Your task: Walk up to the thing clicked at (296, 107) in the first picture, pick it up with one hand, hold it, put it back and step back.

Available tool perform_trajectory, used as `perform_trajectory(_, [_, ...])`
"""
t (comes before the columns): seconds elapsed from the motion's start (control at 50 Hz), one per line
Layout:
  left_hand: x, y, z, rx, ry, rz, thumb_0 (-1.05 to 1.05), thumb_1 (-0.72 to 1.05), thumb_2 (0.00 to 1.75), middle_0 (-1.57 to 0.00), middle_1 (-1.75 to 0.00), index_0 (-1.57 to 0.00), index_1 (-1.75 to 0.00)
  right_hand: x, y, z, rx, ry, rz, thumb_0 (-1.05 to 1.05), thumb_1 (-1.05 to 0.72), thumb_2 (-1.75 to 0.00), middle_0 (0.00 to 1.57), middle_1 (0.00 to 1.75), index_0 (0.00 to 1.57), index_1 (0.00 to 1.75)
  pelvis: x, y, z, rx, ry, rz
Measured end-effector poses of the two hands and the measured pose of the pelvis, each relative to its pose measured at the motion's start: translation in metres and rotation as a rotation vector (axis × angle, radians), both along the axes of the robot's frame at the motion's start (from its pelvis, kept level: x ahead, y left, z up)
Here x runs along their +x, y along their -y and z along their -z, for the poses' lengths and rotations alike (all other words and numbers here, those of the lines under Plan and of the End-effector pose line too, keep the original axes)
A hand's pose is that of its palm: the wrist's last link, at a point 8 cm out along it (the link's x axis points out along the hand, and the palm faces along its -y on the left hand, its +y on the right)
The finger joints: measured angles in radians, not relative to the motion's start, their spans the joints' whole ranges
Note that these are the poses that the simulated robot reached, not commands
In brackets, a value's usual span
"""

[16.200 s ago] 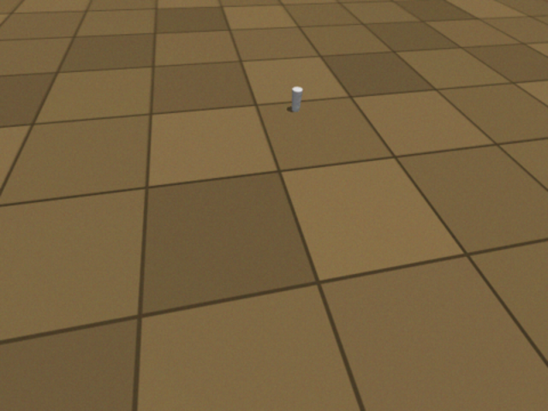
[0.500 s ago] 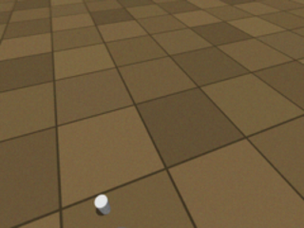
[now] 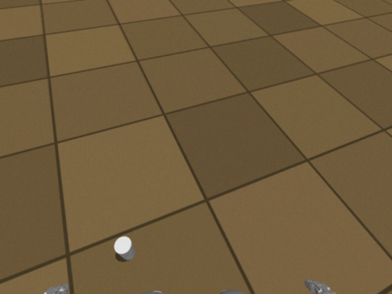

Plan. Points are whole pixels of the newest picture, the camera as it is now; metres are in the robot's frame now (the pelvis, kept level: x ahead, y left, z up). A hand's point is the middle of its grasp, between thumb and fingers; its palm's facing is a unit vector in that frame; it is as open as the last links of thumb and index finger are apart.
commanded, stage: stand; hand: left
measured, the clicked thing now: (126, 249) +0.38 +0.29 -0.69
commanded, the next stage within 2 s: walk up in 0.84 s
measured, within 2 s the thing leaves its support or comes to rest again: neither
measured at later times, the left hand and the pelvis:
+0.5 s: hand out of the picture +0.04 +0.21 -0.14, palm faces -0.03 -0.93 -0.35, open 7.4 cm; pelvis +0.00 -0.05 +0.01, yaw +0 degrees
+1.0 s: hand out of the picture +0.13 +0.23 -0.15, palm faces -0.02 -0.93 -0.36, open 7.4 cm; pelvis +0.00 -0.04 +0.00, yaw -1 degrees
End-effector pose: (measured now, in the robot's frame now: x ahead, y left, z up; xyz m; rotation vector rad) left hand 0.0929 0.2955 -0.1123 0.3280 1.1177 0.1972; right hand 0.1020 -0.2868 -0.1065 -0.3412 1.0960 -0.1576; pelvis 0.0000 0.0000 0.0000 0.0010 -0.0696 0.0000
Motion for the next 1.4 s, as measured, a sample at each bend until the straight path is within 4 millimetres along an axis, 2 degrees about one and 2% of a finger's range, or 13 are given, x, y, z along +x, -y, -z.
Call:
perform_trajectory(0.06, [0.005,0.005,0.0,-0.02,0.014,0.017,0.0,0.9,0.89,-0.21,-0.3,-0.2,-0.3,-0.003,0.007,-0.008,-0.016,0.02,0.016,0.01,-0.9,-0.9,0.2,0.3,0.2,0.3,-0.003,0.003,-0.002,0.003,0.008,0.011])
perform_trajectory(0.12, [0.0,0.009,0.001,-0.019,0.009,0.02,0.0,0.9,0.89,-0.21,-0.3,-0.2,-0.3,-0.007,0.018,-0.01,-0.023,0.03,0.033,0.01,-0.9,-0.9,0.2,0.3,0.2,0.3,-0.006,0.009,-0.002,0.009,0.016,0.019])
perform_trajectory(0.3, [-0.051,0.029,-0.012,0.004,-0.122,-0.007,0.0,0.9,0.89,-0.21,-0.3,-0.2,-0.3,-0.026,0.048,-0.005,0.02,-0.027,0.08,0.01,-0.91,-0.9,0.2,0.3,0.2,0.3,-0.008,0.031,-0.013,0.008,-0.006,0.01])
perform_trajectory(0.42, [-0.062,0.038,-0.012,0.012,-0.136,-0.033,0.0,0.9,0.89,-0.21,-0.3,-0.2,-0.3,-0.041,0.056,0.008,0.035,-0.079,0.085,0.01,-0.91,-0.9,0.2,0.3,0.2,0.3,-0.008,0.042,-0.01,-0.005,0.015,0.002])
perform_trajectory(0.5, [-0.053,0.044,-0.012,0.002,-0.129,-0.027,0.0,0.9,0.89,-0.21,-0.3,-0.2,-0.3,-0.05,0.056,0.007,0.047,-0.114,0.097,0.01,-0.91,-0.9,0.2,0.3,0.2,0.3,-0.003,0.046,-0.013,-0.002,0.002,0.007])
perform_trajectory(0.68, [-0.012,0.046,-0.005,-0.031,-0.088,-0.007,0.0,0.9,0.89,-0.21,-0.3,-0.2,-0.3,-0.061,0.057,0.003,0.009,-0.182,0.117,0.01,-0.91,-0.9,0.2,0.3,0.2,0.3,0.009,0.043,-0.013,-0.007,-0.019,0.012])
perform_trajectory(0.86, [0.02,0.041,-0.005,-0.04,-0.069,-0.001,0.0,0.9,0.89,-0.2,-0.3,-0.2,-0.3,-0.029,0.049,-0.002,-0.005,-0.15,0.103,0.01,-0.91,-0.9,0.2,0.3,0.2,0.3,0.024,0.036,-0.014,-0.006,-0.031,0.016])
perform_trajectory(1.0, [0.025,0.024,-0.003,0.01,-0.053,-0.013,0.0,0.9,0.89,-0.21,-0.3,-0.2,-0.3,-0.002,0.056,0.002,-0.025,-0.08,0.085,0.01,-0.91,-0.9,0.2,0.3,0.2,0.3,-0.001,0.035,-0.004,0.004,-0.037,0.02])
perform_trajectory(1.1, [-0.002,0.024,-0.005,0.056,-0.067,-0.03,0.0,0.9,0.89,-0.2,-0.3,-0.2,-0.3,0.003,0.071,0.01,-0.036,-0.035,0.045,0.01,-0.91,-0.9,0.2,0.3,0.2,0.3,-0.021,0.048,0.005,0.005,-0.042,0.016])
perform_trajectory(1.16, [-0.033,0.03,-0.003,0.089,-0.083,-0.044,0.0,0.9,0.89,-0.2,-0.3,-0.2,-0.3,0.007,0.083,0.022,-0.025,0.0,0.033,0.01,-0.9,-0.9,0.2,0.3,0.2,0.3,-0.032,0.059,0.017,0.014,-0.048,0.029])
perform_trajectory(1.22, [-0.068,0.04,-0.004,0.098,-0.134,-0.052,0.0,0.9,0.89,-0.2,-0.3,-0.2,-0.3,0.003,0.086,0.028,-0.019,0.015,0.023,0.01,-0.91,-0.9,0.2,0.3,0.2,0.3,-0.046,0.063,0.017,0.015,-0.027,0.014])
perform_trajectory(1.3, [-0.101,0.049,-0.012,0.091,-0.171,-0.07,0.0,0.9,0.89,-0.21,-0.3,-0.2,-0.3,-0.023,0.083,0.027,0.002,-0.032,0.001,0.01,-0.91,-0.9,0.2,0.3,0.2,0.3,-0.061,0.066,0.007,0.043,-0.047,0.002])
perform_trajectory(1.4, [-0.117,0.05,-0.016,0.097,-0.114,-0.087,0.0,0.9,0.89,-0.21,-0.3,-0.21,-0.3,-0.067,0.083,0.031,-0.028,-0.138,-0.038,0.01,-0.91,-0.9,0.2,0.3,0.2,0.3,-0.082,0.064,0.004,0.036,-0.074,-0.045])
